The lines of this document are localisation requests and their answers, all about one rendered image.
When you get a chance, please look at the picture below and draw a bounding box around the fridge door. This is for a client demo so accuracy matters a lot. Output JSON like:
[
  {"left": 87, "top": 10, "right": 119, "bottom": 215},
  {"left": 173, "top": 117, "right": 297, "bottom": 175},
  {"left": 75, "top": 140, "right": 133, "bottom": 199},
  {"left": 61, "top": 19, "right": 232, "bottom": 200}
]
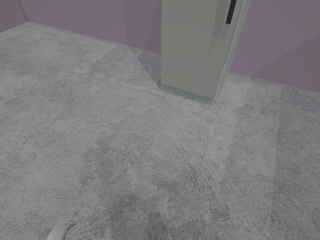
[{"left": 161, "top": 0, "right": 242, "bottom": 99}]

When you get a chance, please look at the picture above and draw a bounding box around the handle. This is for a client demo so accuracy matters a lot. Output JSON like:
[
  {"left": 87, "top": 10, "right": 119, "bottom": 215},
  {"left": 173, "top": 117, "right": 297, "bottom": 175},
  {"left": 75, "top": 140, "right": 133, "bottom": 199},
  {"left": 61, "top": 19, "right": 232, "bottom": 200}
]
[{"left": 226, "top": 0, "right": 237, "bottom": 24}]

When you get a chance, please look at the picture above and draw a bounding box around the robot left hand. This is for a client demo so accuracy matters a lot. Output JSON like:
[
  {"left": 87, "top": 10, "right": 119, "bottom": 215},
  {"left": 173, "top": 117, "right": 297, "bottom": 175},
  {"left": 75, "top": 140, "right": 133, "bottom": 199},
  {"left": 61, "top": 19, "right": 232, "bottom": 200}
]
[{"left": 46, "top": 217, "right": 79, "bottom": 240}]

